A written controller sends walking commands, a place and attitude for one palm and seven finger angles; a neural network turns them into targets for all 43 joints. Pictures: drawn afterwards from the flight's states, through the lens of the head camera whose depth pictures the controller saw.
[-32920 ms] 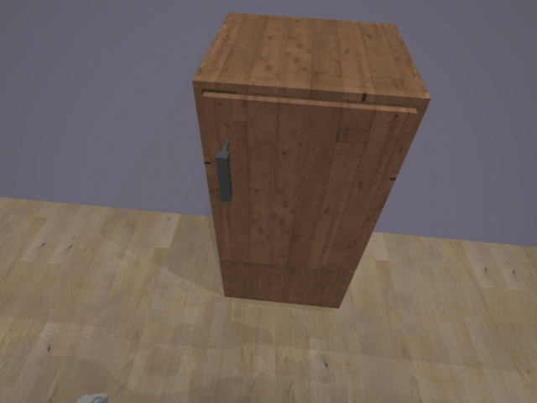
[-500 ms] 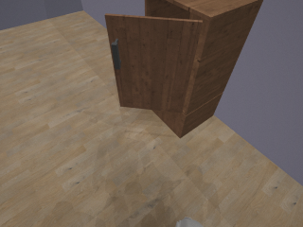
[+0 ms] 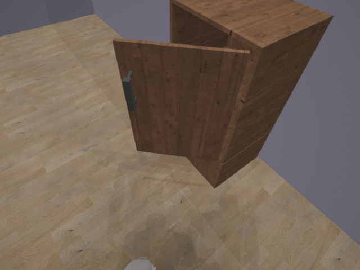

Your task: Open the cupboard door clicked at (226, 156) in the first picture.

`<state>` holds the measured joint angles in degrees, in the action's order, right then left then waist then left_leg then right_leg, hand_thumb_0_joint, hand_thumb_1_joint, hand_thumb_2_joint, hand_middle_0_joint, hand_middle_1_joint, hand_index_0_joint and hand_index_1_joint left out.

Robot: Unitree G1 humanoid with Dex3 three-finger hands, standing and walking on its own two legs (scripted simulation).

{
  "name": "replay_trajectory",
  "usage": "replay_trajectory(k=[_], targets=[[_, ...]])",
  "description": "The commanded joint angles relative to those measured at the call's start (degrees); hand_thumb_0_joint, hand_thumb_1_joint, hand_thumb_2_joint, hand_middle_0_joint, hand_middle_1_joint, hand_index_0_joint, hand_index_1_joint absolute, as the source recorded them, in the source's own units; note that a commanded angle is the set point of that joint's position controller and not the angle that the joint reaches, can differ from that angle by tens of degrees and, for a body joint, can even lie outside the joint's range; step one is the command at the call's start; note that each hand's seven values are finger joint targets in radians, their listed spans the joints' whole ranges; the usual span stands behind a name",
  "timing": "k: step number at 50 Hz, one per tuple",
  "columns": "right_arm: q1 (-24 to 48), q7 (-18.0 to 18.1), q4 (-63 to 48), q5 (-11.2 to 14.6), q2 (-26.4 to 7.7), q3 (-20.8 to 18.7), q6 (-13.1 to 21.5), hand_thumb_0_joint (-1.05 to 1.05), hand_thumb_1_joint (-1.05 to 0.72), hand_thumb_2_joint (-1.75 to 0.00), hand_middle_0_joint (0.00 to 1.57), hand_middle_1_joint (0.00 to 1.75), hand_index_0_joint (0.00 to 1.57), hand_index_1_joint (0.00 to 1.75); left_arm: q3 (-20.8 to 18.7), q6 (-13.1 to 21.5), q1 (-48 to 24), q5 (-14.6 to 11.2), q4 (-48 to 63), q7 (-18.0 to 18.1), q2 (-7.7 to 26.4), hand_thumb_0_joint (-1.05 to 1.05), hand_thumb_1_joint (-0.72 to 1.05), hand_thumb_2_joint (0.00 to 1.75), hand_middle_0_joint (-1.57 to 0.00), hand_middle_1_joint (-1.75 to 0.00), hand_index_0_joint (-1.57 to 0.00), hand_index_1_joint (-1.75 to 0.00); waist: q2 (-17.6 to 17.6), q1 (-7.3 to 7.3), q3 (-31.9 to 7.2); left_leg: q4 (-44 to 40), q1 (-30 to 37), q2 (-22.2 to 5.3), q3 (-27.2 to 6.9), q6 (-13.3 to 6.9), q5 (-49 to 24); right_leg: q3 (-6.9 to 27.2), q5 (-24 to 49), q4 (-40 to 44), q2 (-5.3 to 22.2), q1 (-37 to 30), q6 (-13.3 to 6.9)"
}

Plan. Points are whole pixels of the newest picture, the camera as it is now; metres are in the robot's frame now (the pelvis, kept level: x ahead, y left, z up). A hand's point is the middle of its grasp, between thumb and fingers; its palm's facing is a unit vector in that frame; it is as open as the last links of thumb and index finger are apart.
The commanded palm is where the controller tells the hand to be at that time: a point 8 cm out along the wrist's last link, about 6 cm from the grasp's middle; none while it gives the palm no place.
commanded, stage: come to a stop and stand still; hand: left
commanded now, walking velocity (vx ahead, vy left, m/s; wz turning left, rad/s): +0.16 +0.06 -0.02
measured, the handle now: (131, 91) +0.67 +0.24 -0.04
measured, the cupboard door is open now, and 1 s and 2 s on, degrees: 46 46 46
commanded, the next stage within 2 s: look again from close up in 1.00 s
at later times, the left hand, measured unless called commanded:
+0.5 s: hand (105, 254) +0.18 +0.21 -0.18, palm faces -0.03 -0.97 -0.23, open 7.3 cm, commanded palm none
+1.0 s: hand out of the picture +0.11 +0.14 -0.18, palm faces +0.00 -0.98 -0.18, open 7.2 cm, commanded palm none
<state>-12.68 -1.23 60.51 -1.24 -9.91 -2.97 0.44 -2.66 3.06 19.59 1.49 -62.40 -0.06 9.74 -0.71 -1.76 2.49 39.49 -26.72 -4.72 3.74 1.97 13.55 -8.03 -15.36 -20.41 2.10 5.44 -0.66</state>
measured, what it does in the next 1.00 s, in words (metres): steps on the spot: left foot, then right foot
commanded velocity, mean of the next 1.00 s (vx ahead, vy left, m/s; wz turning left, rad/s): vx -0.08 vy -0.05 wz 0.00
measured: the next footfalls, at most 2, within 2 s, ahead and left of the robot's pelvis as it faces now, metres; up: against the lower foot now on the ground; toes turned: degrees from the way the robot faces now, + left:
left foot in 0.08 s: +0.15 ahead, +0.14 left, +0.00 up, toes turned +6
right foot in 0.56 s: +0.08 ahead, -0.13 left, +0.00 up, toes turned -6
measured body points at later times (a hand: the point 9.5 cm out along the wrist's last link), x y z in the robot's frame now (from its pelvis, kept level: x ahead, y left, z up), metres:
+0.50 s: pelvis +0.08 +0.02 -0.01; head +0.12 +0.03 +0.44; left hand +0.18 +0.26 -0.16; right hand +0.13 -0.23 -0.15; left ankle +0.11 +0.13 -0.74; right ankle +0.05 -0.11 -0.71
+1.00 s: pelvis +0.08 -0.04 +0.00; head +0.09 -0.02 +0.45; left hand +0.11 +0.19 -0.17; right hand +0.09 -0.26 -0.16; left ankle +0.06 +0.09 -0.74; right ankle +0.04 -0.12 -0.74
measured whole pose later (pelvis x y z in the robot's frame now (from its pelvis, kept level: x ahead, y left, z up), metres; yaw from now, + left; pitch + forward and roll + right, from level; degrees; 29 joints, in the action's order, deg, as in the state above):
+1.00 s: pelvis +0.08 -0.04 +0.00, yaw -2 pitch +0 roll +0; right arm -13.1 1.9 64.1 -0.9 -8.4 -0.9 -1.2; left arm -0.7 -1.1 12.5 0.4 -62.2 1.3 10.4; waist -1.5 -0.5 2.0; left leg 25.4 -9.9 -1.8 2.6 0.7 15.3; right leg -4.6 -15.7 -24.1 -1.1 8.4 -2.3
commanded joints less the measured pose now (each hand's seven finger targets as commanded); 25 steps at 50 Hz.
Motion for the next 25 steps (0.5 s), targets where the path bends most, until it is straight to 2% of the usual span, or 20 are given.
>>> replay_trajectory(k=[1, 2, 3, 4, 5, 6, 7, 8, 9, 10, 11, 13, 14, 16, 18, 19, 20, 23, 25], targets=[[-1.68, 0.12, -2.59, 0.06, -2.31, 0.29, 2.35, 0.00, -0.90, -0.90, 0.20, 0.30, 0.20, 0.30, -1.65, 0.78, 0.53, -0.25, 1.44, 0.56, 8.14, 0.00, 0.90, 0.90, -0.20, -0.30, -0.20, -0.30, -7.74, 1.90, 0.50, -10.68, 10.43, 3.21, 2.89, -0.95, -3.41, 7.67, 14.51, 1.66, 12.90, 4.33, -5.82], [-5.57, 0.43, -1.16, -0.04, -3.82, 0.07, 2.80, 0.00, -0.90, -0.90, 0.20, 0.30, 0.20, 0.30, -1.49, 0.44, 0.33, -0.37, 1.41, 0.51, 7.54, 0.00, 0.90, 0.90, -0.20, -0.30, -0.20, -0.30, -3.84, 3.65, -1.11, -13.97, 18.05, 3.69, 2.86, -1.31, -5.16, 5.81, 12.98, -3.66, 10.75, 7.63, -4.59], [-11.16, 0.97, 0.24, -0.39, -7.91, -0.80, 3.27, 0.00, -0.90, -0.90, 0.20, 0.30, 0.20, 0.30, -1.00, 0.14, 1.34, -0.57, 1.81, 0.36, 5.76, 0.00, 0.90, 0.90, -0.20, -0.30, -0.20, -0.30, 5.21, 5.61, -4.63, -15.16, 27.20, -2.50, -4.24, -3.63, -8.11, 2.88, 5.47, -14.63, 6.49, 13.70, -2.55], [-15.49, 1.71, 0.74, -0.83, -13.32, -2.04, 3.04, 0.00, -0.90, -0.90, 0.20, 0.30, 0.20, 0.30, -0.47, 0.02, 2.66, -0.86, 2.74, 0.29, 2.88, 0.00, 0.90, 0.90, -0.20, -0.30, -0.20, -0.30, 19.42, 6.39, -7.52, -19.57, 32.93, -14.68, -19.56, -8.96, -10.51, -1.54, -16.72, -29.31, -0.12, 23.13, -0.18], [-16.55, 2.46, 0.33, -0.68, -13.10, -1.64, 2.16, 0.00, -0.90, -0.90, 0.20, 0.30, 0.20, 0.30, -0.16, -0.16, 0.17, -0.70, 4.17, 0.65, 3.18, 0.00, 0.90, 0.90, -0.20, -0.30, -0.20, -0.30, 16.09, 6.95, -7.08, -22.98, 30.59, -18.37, -23.62, -13.27, -12.83, 3.07, -20.87, -39.44, -0.43, 25.96, -0.61], [-12.11, 2.82, -0.88, -0.56, -11.05, -0.77, 2.00, 0.00, -0.90, -0.90, 0.20, 0.30, 0.20, 0.30, 0.01, -0.42, -0.81, -0.49, 4.06, 0.85, 2.97, 0.00, 0.90, 0.90, -0.20, -0.30, -0.20, -0.30, 9.35, 5.19, -3.68, -23.06, 24.10, -17.94, -20.14, -13.73, -17.21, 5.58, -18.27, -42.00, 1.98, 25.51, -0.80], [-7.27, 3.36, -1.80, -0.42, -8.16, 0.37, 2.35, 0.00, -0.90, -0.90, 0.20, 0.30, 0.20, 0.30, 0.37, -0.87, -0.57, -0.64, 2.65, 1.09, 1.82, 0.00, 0.90, 0.90, -0.20, -0.30, -0.20, -0.30, 10.08, 3.37, -3.28, -22.43, 19.07, -15.53, -16.41, -12.54, -26.79, 7.61, -14.58, -40.43, 3.68, 22.39, 0.08], [-3.96, 3.84, -2.48, -0.22, -6.32, 1.27, 2.51, 0.00, -0.90, -0.90, 0.20, 0.30, 0.20, 0.30, 0.46, -1.49, 0.44, -0.97, 1.39, 1.23, 1.58, 0.00, 0.90, 0.90, -0.20, -0.30, -0.20, -0.30, 7.64, 1.90, -2.27, -22.23, 15.12, -14.37, -12.50, -11.75, -33.58, 8.71, -12.65, -37.47, 4.30, 18.15, 0.90], [-1.57, 4.16, -2.92, 0.01, -5.69, 1.79, 2.57, 0.00, -0.90, -0.90, 0.20, 0.30, 0.20, 0.30, 0.60, -2.21, 1.67, -1.10, 0.80, 1.22, 1.54, 0.00, 0.90, 0.90, -0.20, -0.30, -0.20, -0.30, 6.98, 0.73, -2.04, -22.02, 13.46, -13.26, -8.80, -11.05, -38.74, 8.66, -11.02, -34.58, 4.27, 15.03, 1.52], [-0.54, 4.46, -2.77, 0.11, -6.36, 1.71, 2.31, 0.00, -0.90, -0.90, 0.20, 0.30, 0.20, 0.30, 0.47, -3.07, 2.49, -1.16, 0.50, 1.31, 1.92, 0.00, 0.90, 0.90, -0.20, -0.30, -0.20, -0.30, 6.86, 0.31, -2.97, -21.36, 14.20, -13.09, -7.26, -10.67, -43.07, 8.21, -10.16, -33.08, 3.59, 14.01, 2.07], [-0.61, 4.72, -2.48, 0.20, -7.28, 1.40, 1.82, 0.00, -0.90, -0.90, 0.20, 0.30, 0.20, 0.30, 0.22, -3.81, 2.52, -1.16, 0.61, 1.38, 2.79, 0.00, 0.90, 0.90, -0.20, -0.30, -0.20, -0.30, 6.08, 0.53, -4.58, -20.39, 16.09, -13.65, -7.07, -10.98, -45.40, 7.87, -10.36, -31.67, 3.02, 13.92, 2.25], [-0.90, 5.06, -2.47, 0.24, -9.08, 0.19, 0.59, 0.00, -0.90, -0.90, 0.20, 0.30, 0.20, 0.30, -0.71, -5.32, 1.50, -0.77, 2.24, 1.38, 4.29, 0.00, 0.90, 0.90, -0.20, -0.30, -0.20, -0.30, 5.93, 1.17, -5.81, -19.69, 17.55, -15.53, -7.53, -12.10, -43.16, 7.42, -10.79, -32.50, 2.10, 15.35, 2.31], [-1.14, 5.25, -2.60, 0.07, -9.59, -0.29, 0.18, 0.00, -0.90, -0.90, 0.20, 0.30, 0.20, 0.30, -1.04, -5.67, 0.07, -0.51, 3.41, 1.31, 4.94, 0.00, 0.90, 0.90, -0.20, -0.30, -0.20, -0.30, 5.11, 1.62, -4.62, -19.31, 16.60, -16.54, -8.60, -12.88, -42.55, 7.45, -11.96, -32.65, 1.66, 16.04, 2.00], [-0.26, 5.16, -3.03, -0.12, -10.60, -1.03, -0.49, 0.00, -0.90, -0.90, 0.20, 0.30, 0.20, 0.30, -1.54, -6.51, -1.34, -0.32, 5.13, 1.21, 4.77, 0.00, 0.90, 0.90, -0.20, -0.30, -0.20, -0.30, 6.68, 1.66, -4.82, -19.58, 16.19, -16.74, -8.50, -13.28, -37.86, 7.87, -11.63, -35.31, 0.98, 17.85, 2.11], [0.47, 5.03, -3.42, -0.35, -10.94, -1.44, -0.79, 0.00, -0.90, -0.90, 0.20, 0.30, 0.20, 0.30, -1.82, -6.76, -3.32, -0.23, 6.82, 1.06, 4.56, 0.00, 0.90, 0.90, -0.20, -0.30, -0.20, -0.30, 9.18, 1.76, -4.35, -19.36, 15.77, -16.01, -7.94, -12.81, -35.14, 7.98, -11.31, -34.97, 0.47, 18.49, 2.16], [1.09, 4.96, -3.87, -0.50, -10.68, -1.54, -0.81, 0.00, -0.90, -0.90, 0.20, 0.30, 0.20, 0.30, -1.76, -6.58, -3.56, -0.13, 7.57, 1.00, 4.59, 0.00, 0.90, 0.90, -0.20, -0.30, -0.20, -0.30, 9.70, 1.67, -3.85, -18.58, 15.60, -15.92, -7.66, -12.71, -34.98, 7.53, -11.70, -32.84, 0.45, 18.13, 1.86], [1.28, 4.77, -3.82, -0.58, -10.99, -1.70, -0.89, 0.00, -0.90, -0.90, 0.20, 0.30, 0.20, 0.30, -1.65, -6.55, -4.45, -0.29, 8.06, 0.94, 4.21, 0.00, 0.90, 0.90, -0.20, -0.30, -0.20, -0.30, 10.74, 1.85, -4.97, -18.37, 16.49, -14.82, -7.14, -12.08, -34.59, 7.23, -10.67, -30.46, 0.11, 17.26, 1.85], [0.48, 4.18, -4.01, -0.51, -11.21, -2.10, -1.13, 0.00, -0.90, -0.90, 0.20, 0.30, 0.20, 0.30, -1.38, -5.87, -5.61, -0.46, 9.16, 1.06, 4.03, 0.00, 0.90, 0.90, -0.20, -0.30, -0.20, -0.30, 12.47, 2.21, -6.14, -17.47, 17.15, -13.53, -7.80, -11.25, -32.34, 5.32, -8.69, -22.13, -0.65, 13.28, 1.50], [0.38, 3.76, -4.18, -0.17, -11.41, -2.35, -1.23, 0.00, -0.90, -0.90, 0.20, 0.30, 0.20, 0.30, -1.34, -5.12, -3.59, -0.39, 8.83, 1.01, 4.58, 0.00, 0.90, 0.90, -0.20, -0.30, -0.20, -0.30, 10.59, 1.26, -7.46, -14.36, 17.02, -11.22, -6.55, -9.06, -28.45, 4.01, -0.46, -10.84, -1.20, 7.80, 1.33]])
